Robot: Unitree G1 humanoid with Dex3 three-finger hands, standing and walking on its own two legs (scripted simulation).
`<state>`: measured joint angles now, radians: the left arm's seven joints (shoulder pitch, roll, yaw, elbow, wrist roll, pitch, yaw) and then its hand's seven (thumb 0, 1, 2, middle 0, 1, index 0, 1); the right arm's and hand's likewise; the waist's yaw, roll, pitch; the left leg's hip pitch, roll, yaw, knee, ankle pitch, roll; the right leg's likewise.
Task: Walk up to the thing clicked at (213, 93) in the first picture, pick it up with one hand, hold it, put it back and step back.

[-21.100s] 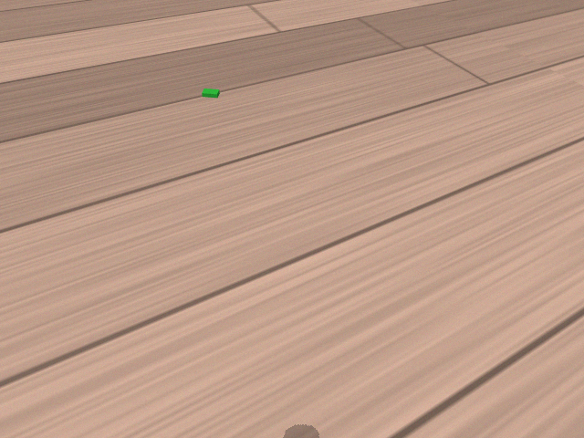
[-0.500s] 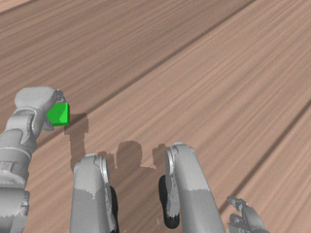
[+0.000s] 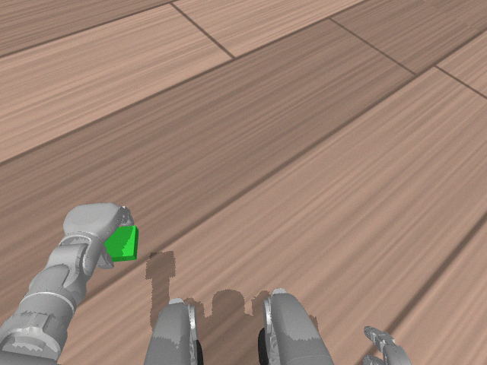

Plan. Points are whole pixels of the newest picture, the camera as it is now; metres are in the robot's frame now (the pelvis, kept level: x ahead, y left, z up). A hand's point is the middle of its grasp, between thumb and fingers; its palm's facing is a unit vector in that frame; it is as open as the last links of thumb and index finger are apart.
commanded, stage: lift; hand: left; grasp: from above
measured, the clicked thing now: (109, 244) +0.36 +0.23 -0.12
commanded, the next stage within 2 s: hold in 0.52 s
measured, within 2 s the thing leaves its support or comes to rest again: neither
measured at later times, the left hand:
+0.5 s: hand (91, 212) +0.37 +0.22 +0.01, palm faces -0.47 -0.05 -0.88, open 8.9 cm
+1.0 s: hand (78, 190) +0.38 +0.22 +0.06, palm faces -0.48 -0.03 -0.87, open 8.8 cm
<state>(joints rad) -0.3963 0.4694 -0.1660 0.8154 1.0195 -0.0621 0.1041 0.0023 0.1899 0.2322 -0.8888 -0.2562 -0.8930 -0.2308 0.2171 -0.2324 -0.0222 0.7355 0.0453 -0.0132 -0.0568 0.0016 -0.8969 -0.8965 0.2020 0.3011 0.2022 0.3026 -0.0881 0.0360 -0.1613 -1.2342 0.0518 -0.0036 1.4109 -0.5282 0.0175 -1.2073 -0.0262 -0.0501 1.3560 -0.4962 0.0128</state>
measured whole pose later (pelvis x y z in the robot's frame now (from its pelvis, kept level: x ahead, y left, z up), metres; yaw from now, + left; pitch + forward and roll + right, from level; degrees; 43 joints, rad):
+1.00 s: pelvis +0.07 +0.00 +0.13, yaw -1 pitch +7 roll +0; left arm -0.30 0.41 -0.21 0.80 1.03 -0.06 0.06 0.00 0.22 0.22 -0.87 -0.23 -0.88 -0.21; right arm 0.25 -0.25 -0.06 0.73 0.06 0.05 -0.05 0.00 -0.90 -0.89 0.20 0.30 0.20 0.30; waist -0.04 0.03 -0.06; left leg -0.45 0.03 0.06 0.67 -0.34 0.01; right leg -0.46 -0.02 -0.01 0.65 -0.31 0.02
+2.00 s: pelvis +0.05 +0.00 +0.14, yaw -1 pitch +0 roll +0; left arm -0.21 0.42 -0.22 0.63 1.00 -0.06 -0.04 0.00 0.21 0.22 -0.88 -0.25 -0.88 -0.22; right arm 0.19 -0.25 -0.03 0.69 0.07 0.09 -0.07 0.00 -0.90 -0.89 0.20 0.30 0.20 0.30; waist 0.00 0.04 -0.01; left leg -0.27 0.02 0.07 0.51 -0.24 0.01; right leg -0.29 -0.02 0.00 0.51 -0.23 0.01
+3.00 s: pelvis +0.05 -0.01 +0.12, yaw +1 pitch +8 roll +0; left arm -0.33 0.39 -0.21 0.92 1.12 -0.14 0.18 0.00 0.18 0.26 -0.89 -0.24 -0.89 -0.22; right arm 0.19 -0.25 -0.05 0.71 0.03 0.10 -0.04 0.00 -0.89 -0.89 0.20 0.30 0.20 0.30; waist -0.04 0.00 -0.05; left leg -0.56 0.03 0.04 0.74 -0.32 0.00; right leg -0.57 -0.03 -0.03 0.73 -0.31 0.01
